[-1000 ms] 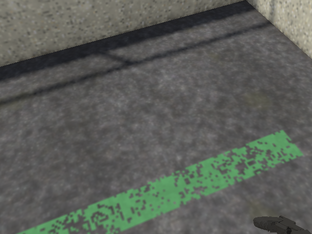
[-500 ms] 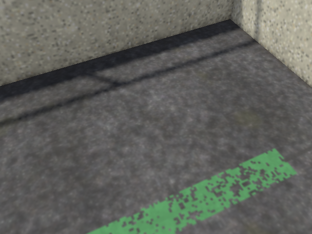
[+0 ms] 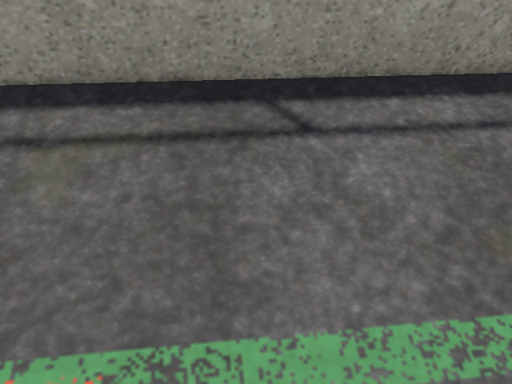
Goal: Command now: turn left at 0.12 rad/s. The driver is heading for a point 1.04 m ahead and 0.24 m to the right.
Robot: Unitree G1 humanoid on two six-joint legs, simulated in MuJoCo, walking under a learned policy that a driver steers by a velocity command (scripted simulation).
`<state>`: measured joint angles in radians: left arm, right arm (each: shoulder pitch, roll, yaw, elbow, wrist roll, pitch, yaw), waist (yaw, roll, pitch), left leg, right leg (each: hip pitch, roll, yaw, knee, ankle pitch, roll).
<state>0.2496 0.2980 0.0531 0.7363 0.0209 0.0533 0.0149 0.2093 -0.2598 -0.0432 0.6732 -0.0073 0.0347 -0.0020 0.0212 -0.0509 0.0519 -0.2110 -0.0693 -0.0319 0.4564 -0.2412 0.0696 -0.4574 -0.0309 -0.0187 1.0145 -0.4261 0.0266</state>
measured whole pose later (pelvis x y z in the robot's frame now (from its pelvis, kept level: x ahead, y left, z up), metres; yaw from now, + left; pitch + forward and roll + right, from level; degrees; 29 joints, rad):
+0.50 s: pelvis -0.01 -0.01 +0.00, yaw -13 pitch +0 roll +1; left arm 0.27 0.28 0.05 0.74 0.00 0.04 0.00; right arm 0.18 -0.30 -0.05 0.73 -0.02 0.05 -0.02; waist 0.01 0.03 0.06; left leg -0.45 -0.03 -0.03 1.00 -0.42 -0.02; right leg -0.21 0.08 0.08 0.43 -0.22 -0.07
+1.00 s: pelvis +0.02 +0.02 +0.01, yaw -24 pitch +0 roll -2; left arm 0.22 0.30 0.06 0.76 0.04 0.04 -0.04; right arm 0.33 -0.25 -0.02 0.76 -0.02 -0.01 -0.01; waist -0.03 -0.03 0.00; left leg -0.17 -0.03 -0.05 0.35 -0.19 0.06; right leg -0.37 0.06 0.05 0.88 -0.39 0.01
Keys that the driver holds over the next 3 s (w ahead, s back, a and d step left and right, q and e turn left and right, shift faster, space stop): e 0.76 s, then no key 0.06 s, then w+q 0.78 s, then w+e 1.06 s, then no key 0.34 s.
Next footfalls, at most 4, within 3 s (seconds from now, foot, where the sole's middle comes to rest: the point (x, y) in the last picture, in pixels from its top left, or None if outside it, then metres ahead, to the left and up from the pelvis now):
0.30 right None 0.01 -0.10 -0.78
0.76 left None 0.09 0.09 -0.78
1.16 right None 0.04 -0.11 -0.78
1.60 left None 0.40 0.04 -0.78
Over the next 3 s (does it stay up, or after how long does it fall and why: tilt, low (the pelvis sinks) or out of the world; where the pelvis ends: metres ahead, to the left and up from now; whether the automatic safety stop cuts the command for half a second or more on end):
stays up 0.94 -0.16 0.01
